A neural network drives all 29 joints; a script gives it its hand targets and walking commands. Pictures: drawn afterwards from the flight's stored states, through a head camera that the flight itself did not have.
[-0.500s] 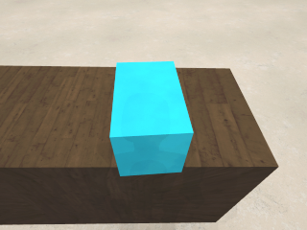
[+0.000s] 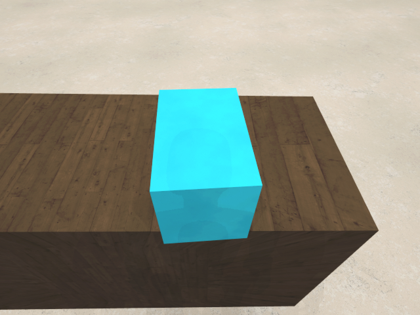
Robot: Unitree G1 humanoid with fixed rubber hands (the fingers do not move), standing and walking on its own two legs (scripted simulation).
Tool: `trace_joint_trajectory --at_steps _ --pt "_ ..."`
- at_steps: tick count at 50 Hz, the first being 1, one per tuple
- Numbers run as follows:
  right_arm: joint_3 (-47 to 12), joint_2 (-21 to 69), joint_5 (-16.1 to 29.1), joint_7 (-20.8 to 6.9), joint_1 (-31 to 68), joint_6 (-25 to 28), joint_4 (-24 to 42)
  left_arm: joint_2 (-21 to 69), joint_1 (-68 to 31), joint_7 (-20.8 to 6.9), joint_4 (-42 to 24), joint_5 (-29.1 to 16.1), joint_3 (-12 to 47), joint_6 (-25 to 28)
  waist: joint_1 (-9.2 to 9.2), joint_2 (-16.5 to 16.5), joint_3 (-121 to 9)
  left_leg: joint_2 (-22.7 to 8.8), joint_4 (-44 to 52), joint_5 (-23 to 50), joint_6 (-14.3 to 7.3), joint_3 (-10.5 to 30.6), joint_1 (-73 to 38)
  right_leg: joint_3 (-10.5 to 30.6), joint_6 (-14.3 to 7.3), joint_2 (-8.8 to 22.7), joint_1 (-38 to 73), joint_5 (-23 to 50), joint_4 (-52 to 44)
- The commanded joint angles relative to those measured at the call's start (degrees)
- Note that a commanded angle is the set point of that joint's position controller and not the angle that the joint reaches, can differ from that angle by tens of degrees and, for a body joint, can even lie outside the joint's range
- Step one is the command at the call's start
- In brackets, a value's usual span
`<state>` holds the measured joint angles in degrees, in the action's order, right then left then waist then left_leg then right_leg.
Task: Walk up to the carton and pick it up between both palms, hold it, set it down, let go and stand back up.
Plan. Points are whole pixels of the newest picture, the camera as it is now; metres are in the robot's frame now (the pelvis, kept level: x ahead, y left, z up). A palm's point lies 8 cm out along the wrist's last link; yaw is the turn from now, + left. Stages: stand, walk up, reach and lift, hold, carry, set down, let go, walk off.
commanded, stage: stand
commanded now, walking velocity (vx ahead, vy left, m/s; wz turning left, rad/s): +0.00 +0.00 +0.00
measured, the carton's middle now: (201, 161) +0.44 +0.03 +0.04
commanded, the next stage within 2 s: none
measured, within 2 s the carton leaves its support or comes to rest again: neither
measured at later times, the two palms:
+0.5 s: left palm out of the picture -0.04 +0.20 -0.15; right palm out of the picture -0.04 -0.20 -0.15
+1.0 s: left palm out of the picture -0.05 +0.19 -0.15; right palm out of the picture -0.05 -0.20 -0.15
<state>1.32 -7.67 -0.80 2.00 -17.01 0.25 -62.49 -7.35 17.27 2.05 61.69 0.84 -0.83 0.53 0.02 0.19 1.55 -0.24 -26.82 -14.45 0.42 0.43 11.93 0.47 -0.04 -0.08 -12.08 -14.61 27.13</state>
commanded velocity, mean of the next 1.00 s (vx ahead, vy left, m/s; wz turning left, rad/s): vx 0.00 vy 0.00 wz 0.00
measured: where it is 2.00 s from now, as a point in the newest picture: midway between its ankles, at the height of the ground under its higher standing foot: outside the picture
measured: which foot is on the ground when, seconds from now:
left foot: down 0.00-1.00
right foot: down 0.00-1.00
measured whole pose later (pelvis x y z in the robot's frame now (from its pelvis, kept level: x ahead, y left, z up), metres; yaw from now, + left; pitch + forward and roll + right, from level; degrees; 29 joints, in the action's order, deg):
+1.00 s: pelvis -0.01 +0.00 +0.00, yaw +0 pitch -1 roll +0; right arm 0.0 -5.8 -0.8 2.4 -18.8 0.3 -67.6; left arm -5.3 18.6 2.3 66.4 0.7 0.1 0.5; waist 0.1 0.3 1.4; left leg -0.5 -25.4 -12.8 0.7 0.9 12.0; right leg 0.3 -0.2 -0.3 -12.0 -12.9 25.5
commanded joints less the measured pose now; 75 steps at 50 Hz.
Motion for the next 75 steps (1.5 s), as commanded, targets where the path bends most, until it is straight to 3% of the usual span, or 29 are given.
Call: trace_joint_trajectory --at_steps 1,16,40,75 --pt "0.59 -3.93 0.0 0.36 -3.83 0.48 -0.46 -4.24 3.68 0.29 0.38 -0.07 -0.65 0.46 -0.04 0.01 1.63 -3.64 4.6 5.97 -2.44 3.82 0.16 4.08 -2.16 3.74 -0.91 6.23 -5.26" --pt "-0.17 -2.58 -0.05 0.61 -4.66 0.17 -3.95 -2.47 4.67 0.57 4.03 -0.11 0.05 0.09 -0.05 -0.22 2.6 -3.75 5.53 4.31 -2.05 3.92 0.61 3.97 -1.82 3.71 -1.2 4.37 -6.38" --pt "-0.67 -1.91 0.03 0.62 -6.27 0.06 -4.79 -2.22 5.98 0.45 4.5 -0.07 0.32 0.13 0.08 -0.52 2.93 -3.66 5.69 2.72 -1.93 3.92 1.16 4.56 -1.85 3.9 -2.45 1.07 -7.73" --pt "-0.86 -1.47 0.17 0.62 -7.1 0.52 -5.09 -1.72 6.9 0.43 4.66 -0.25 0.48 0.5 0.06 0.07 3.38 -4.02 5.76 5.66 -1.81 3.99 0.51 4.04 -1.84 4.1 -1.15 4.89 -7.1"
